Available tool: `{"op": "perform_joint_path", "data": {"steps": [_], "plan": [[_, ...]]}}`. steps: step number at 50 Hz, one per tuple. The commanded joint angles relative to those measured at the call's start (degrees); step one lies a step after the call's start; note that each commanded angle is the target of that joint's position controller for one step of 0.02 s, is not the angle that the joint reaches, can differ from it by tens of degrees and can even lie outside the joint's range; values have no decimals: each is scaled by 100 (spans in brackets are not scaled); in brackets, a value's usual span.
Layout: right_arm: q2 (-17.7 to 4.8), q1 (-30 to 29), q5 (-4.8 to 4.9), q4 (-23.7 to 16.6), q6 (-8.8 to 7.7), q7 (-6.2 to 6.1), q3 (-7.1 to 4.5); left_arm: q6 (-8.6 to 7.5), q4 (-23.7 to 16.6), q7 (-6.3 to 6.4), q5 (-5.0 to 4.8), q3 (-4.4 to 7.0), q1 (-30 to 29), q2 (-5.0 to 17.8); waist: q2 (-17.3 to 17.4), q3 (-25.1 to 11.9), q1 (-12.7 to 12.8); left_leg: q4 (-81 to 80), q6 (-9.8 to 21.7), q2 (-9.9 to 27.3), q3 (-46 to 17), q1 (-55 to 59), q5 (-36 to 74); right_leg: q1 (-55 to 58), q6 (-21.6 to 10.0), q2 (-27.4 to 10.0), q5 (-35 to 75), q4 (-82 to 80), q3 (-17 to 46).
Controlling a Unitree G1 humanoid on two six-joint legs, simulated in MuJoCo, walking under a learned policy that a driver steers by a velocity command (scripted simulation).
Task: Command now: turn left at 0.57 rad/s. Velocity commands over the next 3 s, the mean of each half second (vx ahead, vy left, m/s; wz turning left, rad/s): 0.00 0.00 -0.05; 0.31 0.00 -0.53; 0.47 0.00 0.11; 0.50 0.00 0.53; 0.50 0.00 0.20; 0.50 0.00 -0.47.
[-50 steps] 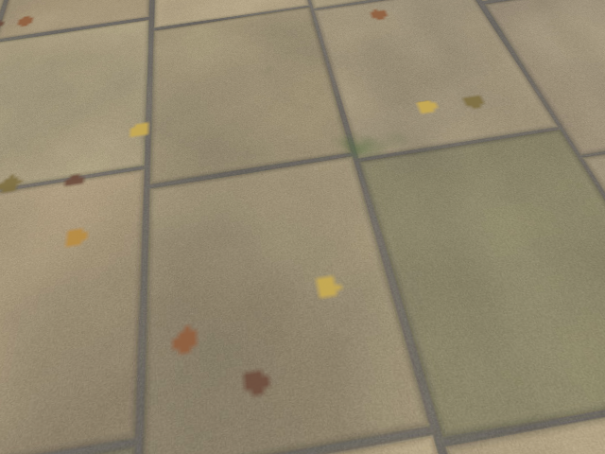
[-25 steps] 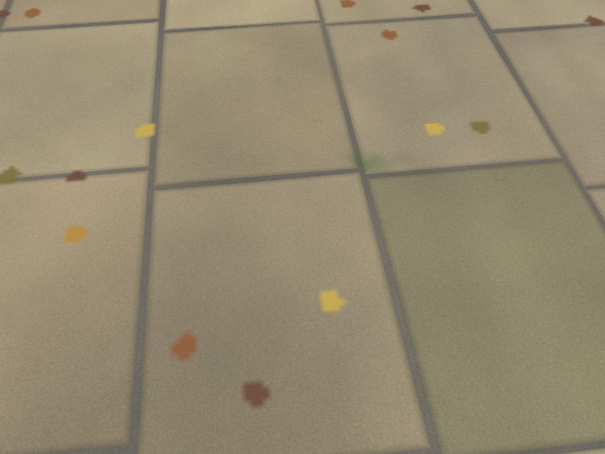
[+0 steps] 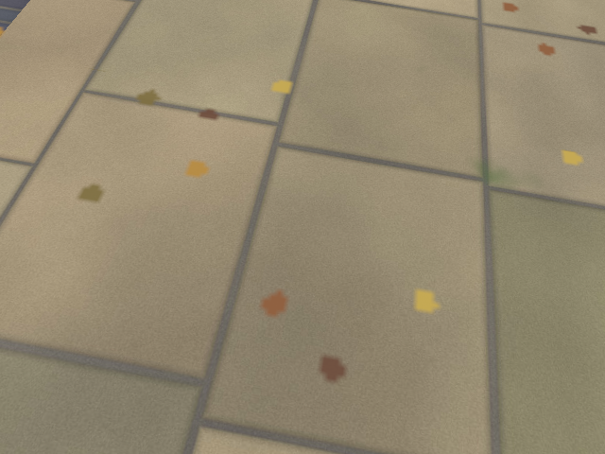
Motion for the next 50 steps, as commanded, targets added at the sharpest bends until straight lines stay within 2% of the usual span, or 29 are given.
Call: {"op": "perform_joint_path", "data": {"steps": [1,5,8,10,12,14,15,16,17,20,22,24,25,26,27,28,29,32,35,38,41,42,43,44,45,46,47,48,50], "plan": [[-967,-326,15,-473,-64,-141,-251,-95,-358,-1,-3,139,27,459,857,-866,151,-1086,989,1292,-1660,925,2271,-399,92,13,589,180,270],[-684,-283,-32,-390,-53,-202,-132,-74,-231,-60,-54,0,5,224,867,-972,37,-1046,937,1229,-1357,1150,1984,-7,181,-138,888,-1046,195],[-475,-289,-141,-239,-73,-143,-19,-77,-205,-143,-68,-88,-69,118,1036,-817,-82,-1145,948,1186,-1201,691,1355,893,131,-277,816,-2029,97],[-512,-258,-183,-119,-92,-72,3,-90,-200,-181,-109,-80,-66,224,1040,-607,-126,-1206,975,1235,-1270,486,919,1269,59,-224,751,-2514,3],[-594,-412,-122,-58,-103,-45,1,-126,-173,-194,-115,-75,57,284,906,-401,52,-1062,848,1174,-1244,381,732,1625,-81,-123,1273,-3459,-113],[-666,-138,-118,40,-156,-76,-28,-167,-274,-172,-25,-39,50,612,489,-445,3,-740,445,923,-1093,455,661,1928,-270,-392,2850,-3838,312],[-744,100,-185,15,-195,-87,-70,-172,-333,-154,-42,32,32,958,-31,-539,-253,-485,246,546,-768,405,429,1960,-457,-610,3685,-3532,597],[-692,-14,-188,-20,-203,-123,-75,-166,-268,-181,-134,81,76,956,-423,-598,-198,-302,41,223,-275,515,386,1689,-682,-584,3271,-3556,762],[-686,-231,-172,-60,-181,-161,-94,-167,-297,-202,-159,65,97,801,-509,-569,-76,-27,-75,105,-16,631,373,1458,-784,-612,2918,-3723,981],[-496,-276,-119,-173,-35,-213,-148,-181,-418,-191,-128,41,81,683,-713,-608,-80,304,-70,79,163,612,330,1219,-937,-754,2654,-3788,1485],[-434,-200,-115,-216,-7,-184,-192,-155,-526,-171,-130,45,91,668,-544,-678,-83,210,33,181,117,733,306,1014,-905,-651,2452,-3608,1524],[-554,-46,-119,-203,-8,-150,-268,-106,-669,-156,-153,25,28,564,120,-668,-85,-335,315,668,-319,991,520,533,-603,-229,1996,-2927,1034],[-703,150,-120,-179,-25,-135,-316,-66,-686,-155,-159,-5,130,443,738,-752,-121,-866,720,1337,-1054,1288,258,103,-391,147,1054,-2246,497],[-849,192,-99,-181,-79,-132,-347,-39,-766,-172,-145,-13,114,405,1366,-705,-162,-1392,1296,2268,-2016,1419,-105,-449,-276,202,-439,-1181,37],[-825,410,-107,-179,-178,-142,-318,-36,-881,-198,-154,42,-114,558,1022,-535,-306,-1684,1616,2713,-2618,1454,-645,-1062,-269,-141,-738,-113,283],[-785,349,-81,-169,-264,-163,-296,-30,-897,-224,-213,78,-160,593,574,-354,-221,-1786,1551,2684,-2533,1430,-1295,-1375,-306,-304,-489,294,459],[-803,181,-14,-174,-328,-179,-297,-28,-888,-246,-230,49,-145,491,524,-146,-146,-1909,1328,2457,-2163,1459,-1606,-1590,-304,-428,-148,189,508],[-871,229,-15,-86,-379,-191,-315,-84,-937,-342,-200,-31,-316,337,684,-118,-290,-2094,908,1941,-942,1484,-969,-1262,-218,-494,496,-489,131],[-1002,295,5,36,-430,-119,-359,-163,-1002,-458,-208,-148,-469,107,727,-203,-371,-2062,760,1725,-25,1276,-303,-404,-229,-446,696,-1541,-224],[-1226,405,101,186,-435,-7,-424,-174,-1022,-502,-227,-147,-419,211,838,-201,-349,-1904,702,1818,288,1144,-355,281,-348,-278,665,-2306,-542],[-1171,295,190,265,-407,47,-390,-129,-767,-482,-191,4,359,450,707,-384,160,-854,381,1733,818,558,271,1798,-676,198,1017,-3144,-973],[-903,340,122,276,-433,46,-291,-107,-546,-428,-231,201,1179,788,390,-784,553,468,127,1429,1267,69,981,2955,-918,299,979,-3291,-753],[-461,47,-82,-102,-493,26,-140,-118,-460,-326,-229,413,2038,1564,-1094,-987,846,2995,-446,746,1628,-1844,-570,4253,-1664,-1140,652,-4022,1855],[-431,-265,-18,-440,-666,2,-97,-283,-682,-376,-207,358,1887,1742,-1268,-1331,769,4273,-580,40,280,-3384,-1903,4591,-2597,-1994,-579,-5141,4613],[-842,-438,207,-466,-782,60,-186,-408,-668,-422,-189,210,1702,1232,-728,-950,778,4565,-445,417,-187,-3817,-1518,4418,-2556,-2069,-629,-5282,4184],[-921,-367,228,-398,-844,100,-190,-469,-653,-426,-159,101,1511,897,-657,-627,576,4293,-304,622,-175,-3687,-1010,3991,-2350,-1844,-205,-5161,3486],[-919,-253,81,-267,-863,92,-196,-475,-693,-420,-151,34,1193,697,-259,-386,354,3852,-291,802,-171,-3350,-560,3465,-2122,-1551,446,-5077,2837],[-937,-216,-59,-194,-855,87,-223,-475,-725,-399,-109,-9,911,610,-290,-271,180,3382,-322,877,-181,-2933,-231,2993,-1980,-1302,1122,-5108,2370],[-831,-180,-124,-86,-790,124,-208,-496,-734,-328,-53,-16,729,657,-271,-278,24,2992,-465,755,-35,-2442,224,2543,-1923,-1060,2188,-5220,1909]]}}
Next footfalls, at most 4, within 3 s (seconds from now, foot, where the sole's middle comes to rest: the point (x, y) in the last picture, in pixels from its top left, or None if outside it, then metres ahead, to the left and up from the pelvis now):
0.28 right None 0.06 -0.15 -0.77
0.84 right None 0.12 -0.21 -0.77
1.34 left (361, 415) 0.52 -0.16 -0.77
1.80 right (465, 332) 0.73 -0.43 -0.77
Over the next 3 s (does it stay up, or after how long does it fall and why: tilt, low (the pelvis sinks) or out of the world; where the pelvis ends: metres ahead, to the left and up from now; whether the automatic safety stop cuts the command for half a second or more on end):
stays up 1.21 -0.29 0.00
